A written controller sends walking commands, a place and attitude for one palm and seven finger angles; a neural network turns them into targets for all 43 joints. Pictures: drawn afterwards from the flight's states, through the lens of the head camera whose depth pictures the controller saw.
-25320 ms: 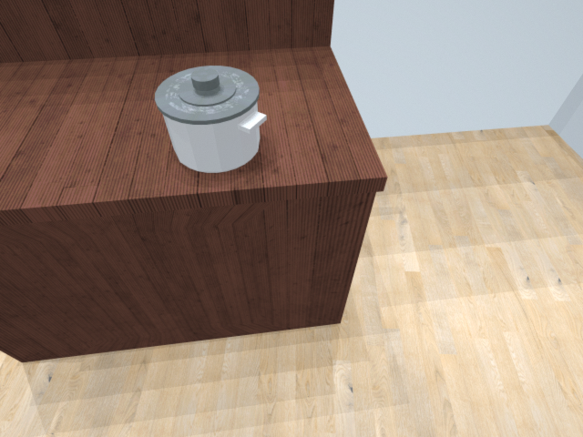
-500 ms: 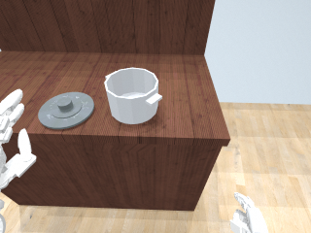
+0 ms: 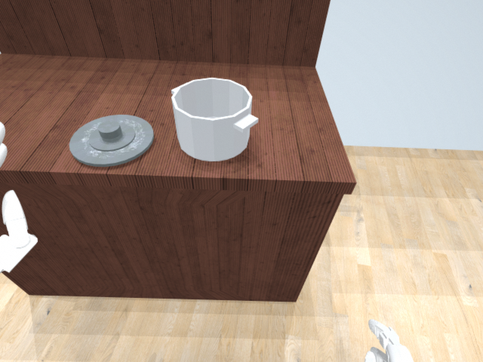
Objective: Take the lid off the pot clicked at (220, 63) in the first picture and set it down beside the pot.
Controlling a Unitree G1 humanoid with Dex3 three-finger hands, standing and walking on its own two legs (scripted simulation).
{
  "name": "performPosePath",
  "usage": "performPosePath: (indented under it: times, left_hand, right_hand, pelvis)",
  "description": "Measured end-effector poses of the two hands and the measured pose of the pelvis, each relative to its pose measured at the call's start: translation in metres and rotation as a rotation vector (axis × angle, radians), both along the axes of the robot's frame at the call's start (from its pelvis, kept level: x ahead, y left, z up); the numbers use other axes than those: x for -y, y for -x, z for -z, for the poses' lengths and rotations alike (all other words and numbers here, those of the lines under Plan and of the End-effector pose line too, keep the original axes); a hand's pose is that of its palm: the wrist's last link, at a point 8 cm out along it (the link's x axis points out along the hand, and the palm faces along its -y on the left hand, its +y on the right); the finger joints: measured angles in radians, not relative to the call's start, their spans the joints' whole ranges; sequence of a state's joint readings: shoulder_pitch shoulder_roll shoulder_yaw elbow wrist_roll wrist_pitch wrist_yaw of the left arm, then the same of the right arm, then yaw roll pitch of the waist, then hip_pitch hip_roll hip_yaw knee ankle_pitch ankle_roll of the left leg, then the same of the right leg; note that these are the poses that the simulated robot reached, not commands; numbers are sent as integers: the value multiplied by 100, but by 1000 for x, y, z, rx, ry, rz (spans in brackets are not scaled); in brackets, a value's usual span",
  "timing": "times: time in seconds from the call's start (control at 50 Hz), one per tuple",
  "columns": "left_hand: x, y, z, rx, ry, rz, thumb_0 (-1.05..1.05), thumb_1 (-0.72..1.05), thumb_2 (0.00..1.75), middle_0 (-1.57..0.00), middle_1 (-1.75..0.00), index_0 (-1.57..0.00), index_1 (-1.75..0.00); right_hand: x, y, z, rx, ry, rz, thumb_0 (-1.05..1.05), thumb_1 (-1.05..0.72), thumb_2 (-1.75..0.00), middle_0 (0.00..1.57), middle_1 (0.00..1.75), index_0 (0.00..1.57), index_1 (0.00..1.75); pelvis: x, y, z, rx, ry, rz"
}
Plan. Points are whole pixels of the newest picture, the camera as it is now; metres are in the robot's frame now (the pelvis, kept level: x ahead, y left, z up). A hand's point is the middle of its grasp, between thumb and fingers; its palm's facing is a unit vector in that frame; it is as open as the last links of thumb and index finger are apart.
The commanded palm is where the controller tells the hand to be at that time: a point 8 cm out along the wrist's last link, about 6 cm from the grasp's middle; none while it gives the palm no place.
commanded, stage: step back with the hand held close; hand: left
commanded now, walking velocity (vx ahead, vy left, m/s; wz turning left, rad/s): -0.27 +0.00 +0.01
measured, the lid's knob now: (109, 129) +0.59 +0.34 +0.05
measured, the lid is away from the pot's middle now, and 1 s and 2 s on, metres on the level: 0.24 0.24 0.24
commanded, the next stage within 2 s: stop stepping back and stand still in 0.56 s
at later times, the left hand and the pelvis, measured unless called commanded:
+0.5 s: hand out of the picture +0.11 +0.24 +0.23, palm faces +0.45 -0.81 -0.38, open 7.4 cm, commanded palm +0.05 +0.28 +0.23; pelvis -0.08 +0.00 +0.00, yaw +1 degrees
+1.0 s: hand out of the picture +0.00 +0.27 +0.24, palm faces +0.44 -0.82 -0.36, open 7.4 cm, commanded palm -0.06 +0.31 +0.23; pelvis -0.20 +0.04 +0.01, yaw -3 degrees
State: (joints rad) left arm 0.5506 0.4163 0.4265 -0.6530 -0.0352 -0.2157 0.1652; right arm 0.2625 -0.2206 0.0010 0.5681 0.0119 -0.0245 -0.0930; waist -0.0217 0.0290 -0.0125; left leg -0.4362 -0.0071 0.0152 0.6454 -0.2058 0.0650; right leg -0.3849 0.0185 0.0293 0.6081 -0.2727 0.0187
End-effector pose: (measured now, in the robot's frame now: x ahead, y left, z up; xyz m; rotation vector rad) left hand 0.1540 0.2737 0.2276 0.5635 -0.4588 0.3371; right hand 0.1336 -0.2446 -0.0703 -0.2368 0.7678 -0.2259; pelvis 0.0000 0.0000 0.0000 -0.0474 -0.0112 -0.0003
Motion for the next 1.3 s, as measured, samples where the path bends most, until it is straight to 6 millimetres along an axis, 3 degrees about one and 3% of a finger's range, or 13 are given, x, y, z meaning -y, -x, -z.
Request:
performPosePath:
  times: [0.28,0.44,0.56,0.66,0.72,0.78,0.88,0.96,1.04,1.14,1.22,1.3]
  left_hand:
    - [-3,43,-3,77,-30,43,1,88,90,-21,-31,-21,-30]
    - [-8,78,-10,116,-46,0,1,88,90,-21,-31,-21,-30]
    - [-8,87,-11,92,31,50,1,88,90,-21,-31,-21,-30]
    - [-17,95,-3,52,-24,126,1,88,90,-21,-31,-21,-30]
    - [-23,99,20,-96,24,120,1,88,90,-21,-31,-21,-30]
    - [-17,129,19,-163,2,124,1,89,90,-21,-31,-21,-30]
    - [1,181,-11,-61,-82,164,1,88,90,-22,-31,-21,-30]
    - [-22,197,-25,76,-27,80,1,88,90,-22,-31,-22,-30]
    - [-50,197,-14,96,90,-9,0,88,90,-22,-31,-21,-30]
    - [-46,207,-1,-4,106,13,1,89,90,-21,-30,-20,-30]
    - [-31,229,-2,-26,44,78,1,89,90,-21,-31,-20,-30]
    - [-35,246,-8,16,28,87,1,88,90,-22,-31,-21,-30]
  right_hand:
    - [-8,17,-3,24,26,-57,2,-90,-90,21,30,20,30]
    - [-15,35,0,44,-15,-88,2,-90,-90,21,30,20,30]
    - [-24,65,-11,-34,-14,-82,2,-90,-90,21,30,20,30]
    - [-27,88,-15,7,11,-48,2,-90,-90,21,30,20,30]
    - [-28,109,-13,15,-5,-68,1,-90,-90,21,30,20,30]
    - [-27,136,-19,57,-25,-32,1,-90,-90,21,30,20,30]
    - [-24,183,-10,12,-1,-15,1,-90,-90,21,30,20,30]
    - [-23,221,-3,-54,11,37,1,-90,-90,21,30,20,30]
    - [-27,248,-5,-53,25,77,2,-90,-90,21,30,20,30]
    - [-39,265,-14,-4,9,79,2,-90,-90,21,30,20,30]
    - [-45,267,-13,5,5,36,2,-90,-90,21,30,20,30]
    - [-47,269,-9,-28,6,18,2,-90,-90,21,30,20,30]
  pelvis:
    - [-6,41,8,2,8,-20]
    - [0,67,8,-24,15,-11]
    - [-8,88,-8,-31,-35,3]
    - [-20,120,-2,-34,-37,9]
    - [-24,143,-3,-35,-16,16]
    - [-22,160,-3,-34,-10,55]
    - [-22,186,-3,-12,-14,64]
    - [-31,195,-7,-4,-13,63]
    - [-40,210,-10,19,-16,49]
    - [-43,226,-15,25,-8,48]
    - [-40,240,-11,13,-14,53]
    - [-45,250,-10,27,-23,66]
